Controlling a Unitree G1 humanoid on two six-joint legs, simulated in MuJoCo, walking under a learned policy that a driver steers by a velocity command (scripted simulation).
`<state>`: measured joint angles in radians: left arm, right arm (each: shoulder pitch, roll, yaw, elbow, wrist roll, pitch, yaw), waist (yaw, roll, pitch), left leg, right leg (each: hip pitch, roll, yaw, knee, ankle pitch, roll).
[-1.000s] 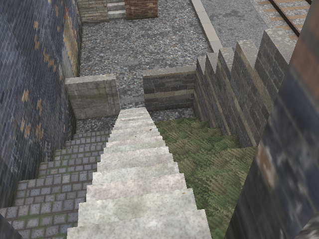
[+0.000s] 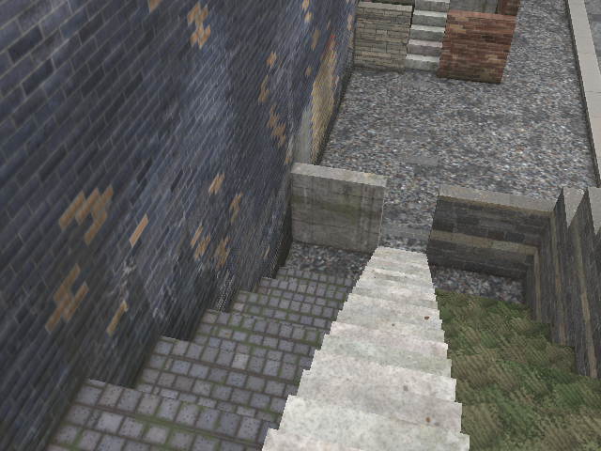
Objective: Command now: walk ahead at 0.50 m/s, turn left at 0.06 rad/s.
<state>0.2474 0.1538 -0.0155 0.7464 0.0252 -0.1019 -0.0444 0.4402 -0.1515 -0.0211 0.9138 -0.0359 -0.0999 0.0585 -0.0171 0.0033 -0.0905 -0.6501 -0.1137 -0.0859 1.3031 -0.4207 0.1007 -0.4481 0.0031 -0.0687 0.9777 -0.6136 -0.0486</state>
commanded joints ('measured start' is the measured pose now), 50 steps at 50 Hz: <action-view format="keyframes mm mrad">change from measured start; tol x64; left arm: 1 398 136 62 124 -159 59 -47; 50 59 150 75 104 -130 114 69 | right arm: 1 80 -29 -36 -97 144 91 -78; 50 -148 -256 -106 -26 151 68 -29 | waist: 1 10 -179 59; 50 -32 -30 168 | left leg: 1 -353 44 20 92 -118 -55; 10 112 117 91 -439 997 -72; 19 976 520 -334 -801 360 199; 33 134 565 -100 -776 21 150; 37 -60 200 338 296 784 -145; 38 -221 126 241 429 -137 -135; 50 333 57 150 -681 672 -108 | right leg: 1 362 -329 448 -337 1134 -173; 11 -302 -97 167 -178 -119 -86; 21 -668 67 188 1084 22 -120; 35 -90 -9 12 160 315 -30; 38 603 -220 597 -258 1392 -123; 50 -325 4 266 59 -91 -87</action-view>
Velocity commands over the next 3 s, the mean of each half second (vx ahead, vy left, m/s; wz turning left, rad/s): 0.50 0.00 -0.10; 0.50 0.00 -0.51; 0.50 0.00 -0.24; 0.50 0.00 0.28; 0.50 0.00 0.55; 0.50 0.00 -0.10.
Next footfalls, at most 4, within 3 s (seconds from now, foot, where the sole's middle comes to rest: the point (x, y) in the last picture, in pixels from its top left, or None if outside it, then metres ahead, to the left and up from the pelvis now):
0.42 left None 0.28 0.18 -0.92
0.72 right None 0.26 -0.09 -0.92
0.98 left None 0.43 0.06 -0.98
1.24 left None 0.53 0.02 -1.13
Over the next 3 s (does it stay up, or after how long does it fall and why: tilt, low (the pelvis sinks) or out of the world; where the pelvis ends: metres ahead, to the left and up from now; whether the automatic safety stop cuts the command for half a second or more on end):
stays up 0.98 -0.30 -0.86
